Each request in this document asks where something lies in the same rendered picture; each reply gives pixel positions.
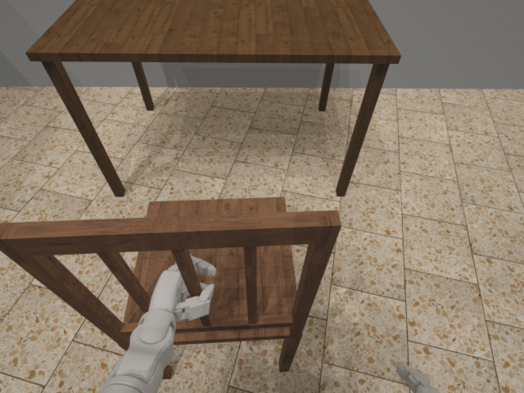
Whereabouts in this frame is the right robot hand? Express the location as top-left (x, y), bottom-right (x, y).
top-left (396, 363), bottom-right (440, 393)

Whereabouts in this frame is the left robot hand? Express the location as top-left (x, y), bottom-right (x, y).
top-left (148, 254), bottom-right (216, 323)

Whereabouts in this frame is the chair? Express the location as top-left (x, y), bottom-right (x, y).
top-left (0, 196), bottom-right (341, 379)

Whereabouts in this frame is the robot left forearm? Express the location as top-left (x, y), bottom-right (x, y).
top-left (99, 309), bottom-right (176, 393)

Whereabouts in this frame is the table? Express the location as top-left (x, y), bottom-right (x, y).
top-left (25, 0), bottom-right (401, 197)

